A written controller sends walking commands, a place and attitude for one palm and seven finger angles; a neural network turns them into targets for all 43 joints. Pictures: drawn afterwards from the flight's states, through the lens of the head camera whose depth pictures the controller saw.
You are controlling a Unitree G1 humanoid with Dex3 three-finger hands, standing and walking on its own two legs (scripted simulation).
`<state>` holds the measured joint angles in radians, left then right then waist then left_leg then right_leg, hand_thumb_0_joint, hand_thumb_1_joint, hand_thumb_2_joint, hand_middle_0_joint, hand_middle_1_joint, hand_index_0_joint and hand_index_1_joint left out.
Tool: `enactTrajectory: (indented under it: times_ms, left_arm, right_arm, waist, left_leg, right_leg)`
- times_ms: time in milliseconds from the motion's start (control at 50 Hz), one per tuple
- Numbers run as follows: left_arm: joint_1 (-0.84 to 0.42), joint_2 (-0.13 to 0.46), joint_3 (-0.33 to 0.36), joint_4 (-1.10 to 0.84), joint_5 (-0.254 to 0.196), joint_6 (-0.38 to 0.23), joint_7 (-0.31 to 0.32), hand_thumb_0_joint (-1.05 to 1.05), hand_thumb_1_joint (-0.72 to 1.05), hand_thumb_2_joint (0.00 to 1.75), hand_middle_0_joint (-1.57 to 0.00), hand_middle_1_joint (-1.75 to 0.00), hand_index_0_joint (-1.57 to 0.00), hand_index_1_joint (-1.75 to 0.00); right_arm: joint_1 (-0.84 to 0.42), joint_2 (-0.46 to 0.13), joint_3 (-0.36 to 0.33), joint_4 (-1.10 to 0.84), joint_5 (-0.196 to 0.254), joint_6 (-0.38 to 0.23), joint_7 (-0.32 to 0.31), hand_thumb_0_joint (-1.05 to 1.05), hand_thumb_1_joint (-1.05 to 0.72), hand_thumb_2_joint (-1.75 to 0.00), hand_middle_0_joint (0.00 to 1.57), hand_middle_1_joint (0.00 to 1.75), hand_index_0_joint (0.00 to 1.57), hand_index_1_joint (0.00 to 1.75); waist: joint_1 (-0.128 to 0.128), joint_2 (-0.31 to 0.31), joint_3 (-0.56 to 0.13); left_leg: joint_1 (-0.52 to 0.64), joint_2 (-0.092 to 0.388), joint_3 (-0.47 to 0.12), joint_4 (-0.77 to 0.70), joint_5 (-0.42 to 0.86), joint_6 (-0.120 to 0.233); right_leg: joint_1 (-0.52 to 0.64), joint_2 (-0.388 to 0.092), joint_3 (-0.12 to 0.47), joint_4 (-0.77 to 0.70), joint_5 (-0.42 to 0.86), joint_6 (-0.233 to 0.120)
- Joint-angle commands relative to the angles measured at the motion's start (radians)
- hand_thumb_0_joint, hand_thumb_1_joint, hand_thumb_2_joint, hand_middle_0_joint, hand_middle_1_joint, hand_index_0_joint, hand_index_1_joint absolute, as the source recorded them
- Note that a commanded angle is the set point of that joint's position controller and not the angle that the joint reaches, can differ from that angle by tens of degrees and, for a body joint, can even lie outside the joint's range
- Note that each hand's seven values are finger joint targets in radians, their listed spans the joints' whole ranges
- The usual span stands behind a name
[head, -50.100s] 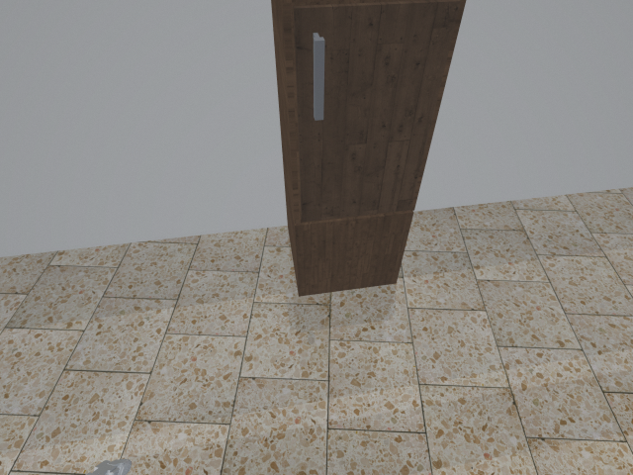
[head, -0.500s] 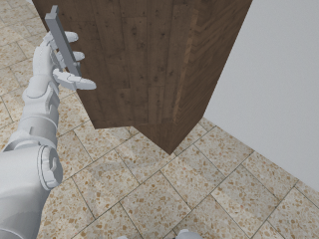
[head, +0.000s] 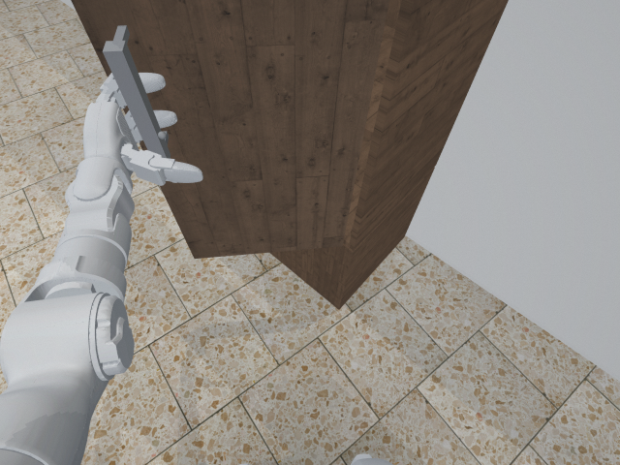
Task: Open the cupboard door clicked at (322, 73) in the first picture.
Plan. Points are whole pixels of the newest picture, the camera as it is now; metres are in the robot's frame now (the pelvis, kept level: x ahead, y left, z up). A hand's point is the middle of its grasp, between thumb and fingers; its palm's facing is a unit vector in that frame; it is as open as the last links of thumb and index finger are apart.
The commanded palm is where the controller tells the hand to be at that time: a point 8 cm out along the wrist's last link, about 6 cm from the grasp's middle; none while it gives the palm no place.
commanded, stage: slide the fingers in behind the handle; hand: left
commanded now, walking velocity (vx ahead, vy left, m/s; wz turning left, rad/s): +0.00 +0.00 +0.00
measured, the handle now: (144, 102) +0.56 +0.19 +0.14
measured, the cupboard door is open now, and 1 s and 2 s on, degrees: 48 49 89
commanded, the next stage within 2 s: close the thumb around the handle in 0.10 s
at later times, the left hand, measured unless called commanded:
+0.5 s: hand (159, 133) +0.50 +0.16 +0.14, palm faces +0.01 -1.00 -0.01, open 11.5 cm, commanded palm +0.47 +0.20 +0.13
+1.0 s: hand (159, 133) +0.50 +0.16 +0.14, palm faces +0.02 -1.00 -0.01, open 5.7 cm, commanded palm +0.47 +0.21 +0.13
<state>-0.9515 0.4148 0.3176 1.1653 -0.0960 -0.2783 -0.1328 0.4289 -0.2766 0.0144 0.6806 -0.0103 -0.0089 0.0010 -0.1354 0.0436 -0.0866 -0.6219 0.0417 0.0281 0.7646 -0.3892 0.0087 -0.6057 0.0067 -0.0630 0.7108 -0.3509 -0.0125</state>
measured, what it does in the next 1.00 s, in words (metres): stands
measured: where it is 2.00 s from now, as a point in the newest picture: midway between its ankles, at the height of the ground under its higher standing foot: outside the picture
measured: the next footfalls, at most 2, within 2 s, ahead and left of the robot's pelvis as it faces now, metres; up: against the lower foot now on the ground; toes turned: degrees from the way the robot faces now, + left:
none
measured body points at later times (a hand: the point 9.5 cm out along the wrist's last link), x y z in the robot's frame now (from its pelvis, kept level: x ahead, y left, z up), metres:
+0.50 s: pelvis -0.01 +0.00 +0.00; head +0.07 +0.00 +0.44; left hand +0.49 +0.21 +0.14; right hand +0.00 -0.26 -0.12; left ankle -0.02 +0.11 -0.71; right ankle -0.01 -0.11 -0.71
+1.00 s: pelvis -0.01 +0.01 +0.00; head +0.07 +0.01 +0.44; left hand +0.49 +0.21 +0.14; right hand -0.02 -0.25 -0.12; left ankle -0.02 +0.11 -0.71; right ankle -0.01 -0.11 -0.71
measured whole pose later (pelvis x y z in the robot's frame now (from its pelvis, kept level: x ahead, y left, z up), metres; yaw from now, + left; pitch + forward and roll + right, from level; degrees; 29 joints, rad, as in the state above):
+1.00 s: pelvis -0.01 +0.01 +0.00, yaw +0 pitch +14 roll -2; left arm -1.00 0.43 0.32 1.21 -0.08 -0.30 -0.13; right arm 0.44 -0.27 0.02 0.68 -0.02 -0.02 0.00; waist -0.15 0.04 -0.09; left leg -0.65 0.03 0.03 0.78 -0.38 0.02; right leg -0.64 0.00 -0.05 0.72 -0.34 0.00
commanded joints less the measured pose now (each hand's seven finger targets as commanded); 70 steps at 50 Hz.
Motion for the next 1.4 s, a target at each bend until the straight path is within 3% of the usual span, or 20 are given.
enactTrajectory:
  times_ms: [0,100,180,300,360,420,500,680,760,800,880,940,980,1000,1020,1060,1160,1240,1320,1380]
  left_arm:
    - [-0.547,0.165,-0.015,-0.269,-0.005,-0.088,-0.022,0.0,-0.5,0.3,-0.3,-1.2,-0.3,-1.2]
    - [-0.517,0.187,0.007,-0.288,-0.014,-0.1,-0.028,0.0,-0.5,0.3,-0.3,-1.2,-0.3,-1.2]
    - [-0.535,0.225,0.033,-0.263,-0.016,-0.092,-0.029,0.0,-0.5,0.3,-0.3,-1.2,-0.3,-1.2]
    - [-0.511,0.236,0.035,-0.228,-0.005,-0.082,-0.039,0.0,-0.16,0.44,-0.32,-1.24,-0.32,-1.24]
    - [-0.527,0.219,0.023,-0.196,-0.005,-0.069,-0.037,0.0,0.0,0.52,-0.34,-1.25,-0.34,-1.25]
    - [-0.52,0.227,0.034,-0.189,-0.009,-0.066,-0.037,0.0,0.17,0.59,-0.35,-1.27,-0.35,-1.27]
    - [-0.522,0.215,0.028,-0.226,-0.006,-0.083,-0.032,0.0,0.4,0.68,-0.36,-1.3,-0.36,-1.3]
    - [-0.56,0.186,0.004,-0.21,0.002,-0.085,-0.013,0.0,0.9,0.9,-0.4,-1.35,-0.4,-1.35]
    - [-0.574,0.162,-0.018,-0.209,0.011,-0.084,-0.007,0.0,0.9,0.9,-0.4,-1.35,-0.4,-1.35]
    - [-0.569,0.154,-0.019,-0.191,0.005,-0.082,-0.007,0.0,0.9,0.9,-0.4,-1.35,-0.4,-1.35]
    - [-0.574,0.207,0.021,-0.193,0.008,-0.084,-0.007,0.0,0.9,0.9,-0.4,-1.35,-0.4,-1.35]
    - [-0.571,0.185,0.001,-0.182,0.012,-0.081,-0.01,0.0,0.9,0.9,-0.4,-1.35,-0.4,-1.35]
    - [-0.583,0.182,-0.002,-0.185,0.01,-0.085,-0.01,0.0,0.9,0.9,-0.4,-1.35,-0.4,-1.35]
    - [-0.523,0.263,0.068,-0.17,0.012,-0.084,-0.008,0.0,0.9,0.9,-0.4,-1.35,-0.4,-1.35]
    - [-0.493,0.26,0.061,-0.19,0.012,-0.084,-0.015,0.0,0.9,0.9,-0.4,-1.35,-0.4,-1.35]
    - [-0.441,0.209,0.032,-0.202,0.002,-0.078,-0.029,0.0,0.9,0.9,-0.4,-1.35,-0.4,-1.35]
    - [-0.29,0.202,0.051,-0.321,-0.031,-0.063,-0.046,0.0,0.9,0.9,-0.4,-1.35,-0.4,-1.35]
    - [-0.1,0.142,0.035,-0.425,-0.067,-0.022,-0.049,0.0,0.9,0.9,-0.4,-1.35,-0.4,-1.35]
    - [0.108,0.07,0.002,-0.638,-0.092,0.018,-0.038,0.0,0.9,0.9,-0.4,-1.35,-0.4,-1.35]
    - [0.269,0.022,-0.023,-0.788,-0.105,0.052,-0.02,0.0,0.9,0.9,-0.4,-1.35,-0.4,-1.35]
  right_arm:
    - [0.122,-0.149,-0.057,-0.06,0.007,-0.024,-0.012,0.0,-0.9,-0.9,0.2,0.3,0.2,0.3]
    - [0.118,-0.151,-0.058,-0.066,0.008,-0.025,-0.012,0.0,-0.9,-0.9,0.2,0.3,0.2,0.3]
    - [0.115,-0.157,-0.054,-0.067,0.01,-0.022,-0.019,0.0,-0.9,-0.9,0.2,0.3,0.2,0.3]
    - [0.108,-0.153,-0.05,-0.071,0.012,-0.021,-0.021,0.0,-0.9,-0.9,0.2,0.3,0.2,0.3]
    - [0.114,-0.157,-0.05,-0.07,0.01,-0.021,-0.021,0.0,-0.9,-0.9,0.2,0.3,0.2,0.3]
    - [0.117,-0.159,-0.051,-0.074,0.011,-0.021,-0.023,0.0,-0.9,-0.9,0.2,0.3,0.2,0.3]
    - [0.123,-0.156,-0.053,-0.075,0.006,-0.024,-0.019,0.0,-0.9,-0.9,0.2,0.3,0.2,0.3]
    - [0.13,-0.161,-0.056,-0.063,0.005,-0.026,-0.017,0.0,-0.9,-0.9,0.2,0.3,0.2,0.3]
    - [0.139,-0.16,-0.059,-0.053,0.001,-0.031,-0.013,0.0,-0.9,-0.9,0.2,0.3,0.2,0.3]
    - [0.14,-0.161,-0.057,-0.049,0.0,-0.031,-0.012,0.0,-0.9,-0.9,0.2,0.3,0.2,0.3]
    - [0.149,-0.167,-0.058,-0.051,-0.001,-0.032,-0.014,0.0,-0.9,-0.9,0.2,0.3,0.2,0.3]
    - [0.14,-0.161,-0.054,-0.052,0.0,-0.031,-0.012,0.0,-0.9,-0.9,0.2,0.3,0.2,0.3]
    - [0.143,-0.162,-0.054,-0.054,0.0,-0.032,-0.013,0.0,-0.9,-0.9,0.2,0.3,0.2,0.3]
    - [0.145,-0.169,-0.057,-0.057,0.0,-0.029,-0.015,0.0,-0.9,-0.9,0.2,0.3,0.2,0.3]
    - [0.139,-0.167,-0.054,-0.069,0.002,-0.026,-0.015,0.0,-0.9,-0.9,0.2,0.3,0.2,0.3]
    - [0.122,-0.157,-0.051,-0.087,0.006,-0.026,-0.015,0.0,-0.9,-0.9,0.2,0.3,0.2,0.3]
    - [0.09,-0.154,-0.057,-0.131,0.015,-0.016,-0.011,0.0,-0.9,-0.9,0.2,0.3,0.2,0.3]
    - [0.046,-0.144,-0.061,-0.167,0.03,-0.012,-0.008,0.0,-0.9,-0.9,0.2,0.3,0.2,0.3]
    - [-0.017,-0.124,-0.063,-0.206,0.044,-0.017,-0.003,0.0,-0.9,-0.9,0.2,0.3,0.2,0.3]
    - [-0.063,-0.117,-0.061,-0.23,0.051,-0.025,0.0,0.0,-0.9,-0.9,0.2,0.3,0.2,0.3]
  waist:
    - [-0.037,0.071,-0.421]
    - [-0.021,0.04,-0.441]
    - [-0.026,0.005,-0.4]
    - [-0.024,0.05,-0.404]
    - [-0.036,0.013,-0.364]
    - [-0.033,-0.001,-0.389]
    - [-0.023,0.047,-0.435]
    - [-0.041,0.038,-0.369]
    - [-0.046,0.069,-0.397]
    - [-0.052,0.041,-0.39]
    - [-0.041,0.029,-0.402]
    - [-0.041,0.054,-0.386]
    - [-0.048,0.037,-0.376]
    - [-0.021,0.025,-0.394]
    - [-0.016,0.024,-0.423]
    - [-0.003,0.018,-0.409]
    - [0.041,0.022,-0.437]
    - [0.07,-0.034,-0.403]
    - [0.113,-0.002,-0.392]
    - [0.132,-0.047,-0.353]
  left_leg:
    - [0.298,-0.033,-0.041,-0.053,0.433,0.022]
    - [0.304,-0.031,-0.043,-0.053,0.469,0.021]
    - [0.251,-0.037,-0.034,-0.062,0.401,0.029]
    - [0.251,-0.037,-0.033,-0.062,0.392,0.025]
    - [0.23,-0.034,-0.039,-0.068,0.35,0.025]
    - [0.229,-0.034,-0.036,-0.064,0.363,0.026]
    - [0.272,-0.032,-0.044,-0.058,0.403,0.019]
    - [0.272,-0.024,-0.057,-0.067,0.352,0.016]
    - [0.307,-0.019,-0.069,-0.062,0.382,0.008]
    - [0.299,-0.019,-0.069,-0.059,0.38,0.01]
    - [0.274,-0.024,-0.062,-0.059,0.373,0.015]
    - [0.268,-0.025,-0.063,-0.061,0.358,0.011]
    - [0.266,-0.025,-0.065,-0.061,0.357,0.015]
    - [0.248,-0.026,-0.06,-0.059,0.359,0.016]
    - [0.25,-0.028,-0.054,-0.063,0.366,0.017]
    - [0.239,-0.029,-0.042,-0.068,0.369,0.017]
    - [0.257,-0.027,-0.024,-0.077,0.431,0.019]
    - [0.244,-0.027,-0.003,-0.098,0.451,0.024]
    - [0.284,-0.025,0.011,-0.12,0.527,0.025]
    - [0.296,-0.023,0.019,-0.141,0.533,0.025]
  right_leg:
    - [0.152,0.036,0.034,-0.054,0.455,-0.005]
    - [0.177,0.038,0.031,-0.048,0.484,-0.005]
    - [0.195,0.036,0.039,-0.059,0.462,-0.004]
    - [0.176,0.032,0.041,-0.057,0.445,-0.004]
    - [0.146,0.034,0.036,-0.065,0.396,-0.002]
    - [0.16,0.034,0.039,-0.062,0.412,-0.001]
    - [0.147,0.035,0.033,-0.05,0.414,-0.004]
    - [0.083,0.04,0.024,-0.06,0.333,-0.008]
    - [0.052,0.039,0.018,-0.053,0.326,-0.008]
    - [0.054,0.041,0.019,-0.055,0.333,-0.006]
    - [0.09,0.039,0.023,-0.053,0.347,-0.008]
    - [0.072,0.038,0.022,-0.054,0.329,-0.008]
    - [0.074,0.039,0.021,-0.055,0.329,-0.009]
    - [0.103,0.039,0.028,-0.053,0.344,-0.009]
    - [0.128,0.037,0.03,-0.05,0.36,-0.008]
    - [0.15,0.037,0.027,-0.051,0.379,-0.009]
    - [0.224,0.038,0.028,-0.05,0.449,-0.012]
    - [0.29,0.037,0.028,-0.068,0.503,-0.01]
    - [0.351,0.028,0.026,-0.076,0.56,-0.012]
    - [0.387,0.025,0.02,-0.092,0.575,-0.01]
